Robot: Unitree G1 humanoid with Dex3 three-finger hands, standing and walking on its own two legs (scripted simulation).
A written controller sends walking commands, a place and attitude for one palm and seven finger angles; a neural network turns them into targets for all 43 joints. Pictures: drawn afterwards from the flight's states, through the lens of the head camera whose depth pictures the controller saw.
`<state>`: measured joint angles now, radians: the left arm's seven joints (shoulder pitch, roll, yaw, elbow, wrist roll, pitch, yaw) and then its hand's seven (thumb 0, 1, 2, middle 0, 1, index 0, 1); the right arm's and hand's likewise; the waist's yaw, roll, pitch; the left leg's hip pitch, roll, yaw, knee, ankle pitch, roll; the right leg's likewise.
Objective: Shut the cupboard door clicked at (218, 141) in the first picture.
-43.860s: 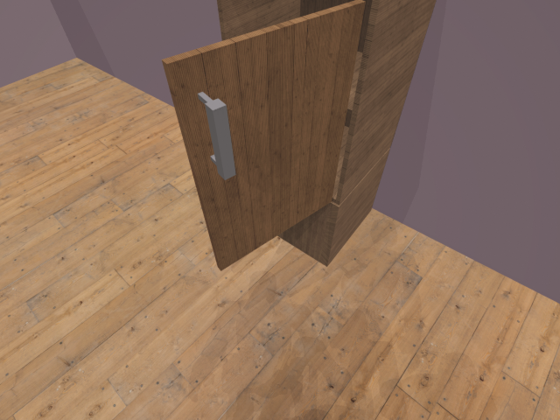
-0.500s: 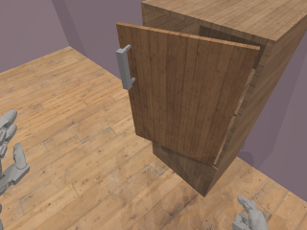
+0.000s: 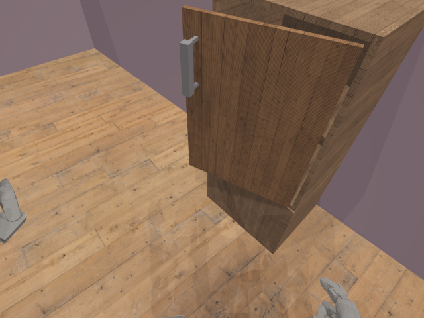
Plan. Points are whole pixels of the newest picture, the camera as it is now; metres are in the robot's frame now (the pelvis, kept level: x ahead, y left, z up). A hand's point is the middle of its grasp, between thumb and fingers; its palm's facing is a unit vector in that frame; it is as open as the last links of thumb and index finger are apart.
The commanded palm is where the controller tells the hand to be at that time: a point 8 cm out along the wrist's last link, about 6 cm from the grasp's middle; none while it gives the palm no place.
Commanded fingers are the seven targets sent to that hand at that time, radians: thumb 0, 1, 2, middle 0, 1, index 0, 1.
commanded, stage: step back with the hand held close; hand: left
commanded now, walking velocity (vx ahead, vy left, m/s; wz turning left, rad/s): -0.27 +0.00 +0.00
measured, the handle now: (191, 67) +0.71 +0.11 +0.13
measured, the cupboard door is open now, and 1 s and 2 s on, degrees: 18 18 18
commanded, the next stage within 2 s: stop stepping back and stand still in 0.56 s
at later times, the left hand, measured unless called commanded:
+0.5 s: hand out of the picture +0.09 +0.27 +0.19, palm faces +0.49 -0.76 -0.43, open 7.4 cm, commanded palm +0.03 +0.30 +0.20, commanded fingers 0.00 0.90 0.90 -0.20 -0.30 -0.20 -0.30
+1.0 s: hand out of the picture -0.01 +0.29 +0.19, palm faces +0.40 -0.83 -0.39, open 7.4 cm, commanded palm -0.05 +0.33 +0.20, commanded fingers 0.00 0.90 0.90 -0.20 -0.30 -0.20 -0.30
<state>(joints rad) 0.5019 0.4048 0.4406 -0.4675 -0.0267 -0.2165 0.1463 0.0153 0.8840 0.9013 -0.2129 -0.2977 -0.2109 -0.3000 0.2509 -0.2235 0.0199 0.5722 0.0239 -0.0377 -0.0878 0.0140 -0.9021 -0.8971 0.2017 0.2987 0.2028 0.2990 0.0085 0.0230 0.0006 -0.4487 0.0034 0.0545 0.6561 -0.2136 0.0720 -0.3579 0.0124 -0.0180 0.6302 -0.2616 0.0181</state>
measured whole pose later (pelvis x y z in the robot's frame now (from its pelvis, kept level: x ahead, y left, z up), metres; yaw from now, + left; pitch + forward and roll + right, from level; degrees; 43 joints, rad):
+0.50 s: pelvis -0.10 +0.00 -0.01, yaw +2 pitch +1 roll -4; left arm 0.51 0.45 0.48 -0.52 -0.07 -0.29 0.15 0.01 0.88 0.90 -0.21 -0.30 -0.21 -0.30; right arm 0.20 -0.19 0.00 0.64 0.01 -0.11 -0.06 0.01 -0.90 -0.90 0.20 0.30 0.20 0.30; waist 0.01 0.03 0.00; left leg -0.59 0.08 0.09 0.58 -0.11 0.03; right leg -0.28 0.07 0.00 0.64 -0.37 -0.01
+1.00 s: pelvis -0.20 +0.04 +0.01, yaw -3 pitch -1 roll -3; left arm 0.58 0.43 0.41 -0.57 -0.05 -0.17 0.17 0.01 0.88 0.90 -0.22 -0.30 -0.21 -0.30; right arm 0.30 -0.22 0.01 0.66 0.00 -0.05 -0.08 0.01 -0.90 -0.90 0.20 0.30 0.20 0.30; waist 0.01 -0.02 -0.06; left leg -0.45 0.01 0.02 0.70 -0.34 -0.01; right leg -0.21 0.03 -0.02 0.57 -0.36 -0.03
